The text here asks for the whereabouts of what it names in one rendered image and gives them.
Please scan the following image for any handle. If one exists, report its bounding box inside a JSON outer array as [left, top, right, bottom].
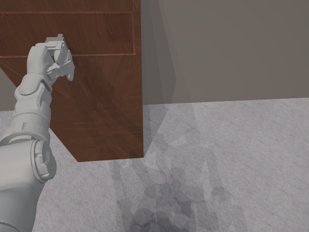
[[45, 34, 68, 61]]

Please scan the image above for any drawer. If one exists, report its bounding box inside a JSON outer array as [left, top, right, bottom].
[[0, 11, 133, 56]]

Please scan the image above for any robot left hand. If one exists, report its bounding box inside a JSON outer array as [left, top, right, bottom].
[[27, 41, 75, 85]]

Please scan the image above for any left robot forearm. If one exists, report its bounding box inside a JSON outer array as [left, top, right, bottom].
[[0, 73, 53, 146]]

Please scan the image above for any robot left upper arm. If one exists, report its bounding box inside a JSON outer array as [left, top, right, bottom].
[[0, 139, 56, 232]]

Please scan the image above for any cabinet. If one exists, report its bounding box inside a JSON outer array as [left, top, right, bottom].
[[0, 0, 143, 162]]

